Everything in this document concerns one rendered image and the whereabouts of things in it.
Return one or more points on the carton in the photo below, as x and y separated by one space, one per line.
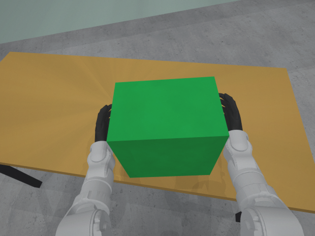
165 128

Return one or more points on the robot right upper arm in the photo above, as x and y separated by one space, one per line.
269 221

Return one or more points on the table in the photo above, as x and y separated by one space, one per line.
49 106

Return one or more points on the left robot forearm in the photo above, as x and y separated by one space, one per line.
97 186

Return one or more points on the left robot hand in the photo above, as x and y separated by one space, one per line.
102 123

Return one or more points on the robot left upper arm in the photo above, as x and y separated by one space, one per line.
94 222

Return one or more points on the right robot forearm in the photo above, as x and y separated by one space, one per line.
246 176

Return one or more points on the right robot hand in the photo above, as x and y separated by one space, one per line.
231 112

